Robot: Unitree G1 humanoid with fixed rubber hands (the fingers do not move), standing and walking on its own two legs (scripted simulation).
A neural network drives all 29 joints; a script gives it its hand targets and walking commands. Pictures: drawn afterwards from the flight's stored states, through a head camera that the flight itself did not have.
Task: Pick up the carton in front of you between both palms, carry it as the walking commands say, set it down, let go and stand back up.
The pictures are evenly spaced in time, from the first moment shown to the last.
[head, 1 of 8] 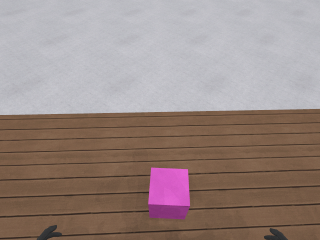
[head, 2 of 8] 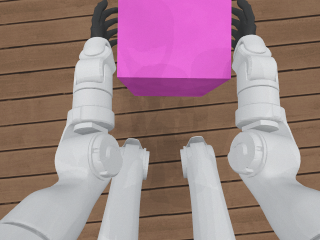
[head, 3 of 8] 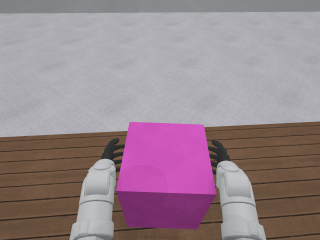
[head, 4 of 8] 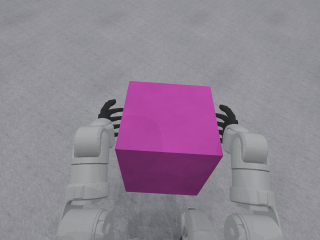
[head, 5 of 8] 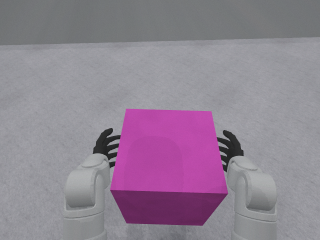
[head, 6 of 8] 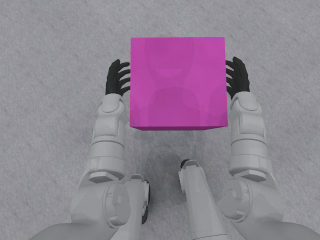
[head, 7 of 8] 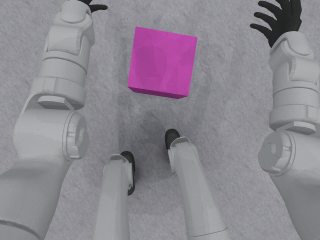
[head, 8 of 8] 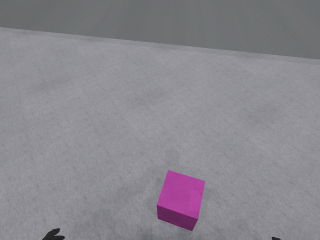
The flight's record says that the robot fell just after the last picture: no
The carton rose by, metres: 0.71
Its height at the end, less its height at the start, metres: -0.10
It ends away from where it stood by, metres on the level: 3.52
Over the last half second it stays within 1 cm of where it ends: yes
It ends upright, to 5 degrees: yes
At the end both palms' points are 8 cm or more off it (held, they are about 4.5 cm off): yes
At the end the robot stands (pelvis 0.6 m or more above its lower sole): yes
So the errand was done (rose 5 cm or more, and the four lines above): yes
